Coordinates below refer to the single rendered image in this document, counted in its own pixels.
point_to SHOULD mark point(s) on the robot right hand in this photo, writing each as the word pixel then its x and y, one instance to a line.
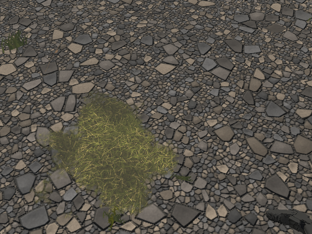
pixel 296 219

